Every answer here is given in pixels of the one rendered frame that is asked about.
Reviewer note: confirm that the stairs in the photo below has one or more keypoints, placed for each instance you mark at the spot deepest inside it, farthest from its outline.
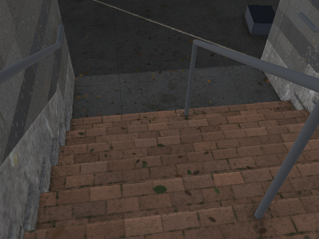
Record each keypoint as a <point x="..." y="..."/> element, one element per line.
<point x="165" y="175"/>

